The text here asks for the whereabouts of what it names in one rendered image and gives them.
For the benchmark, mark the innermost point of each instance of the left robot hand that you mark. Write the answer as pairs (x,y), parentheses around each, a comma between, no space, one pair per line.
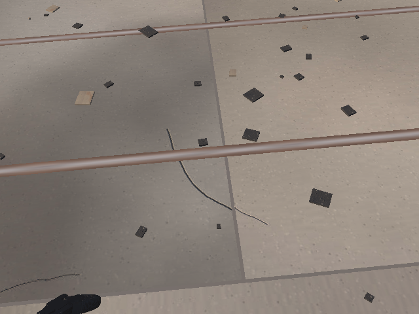
(76,304)

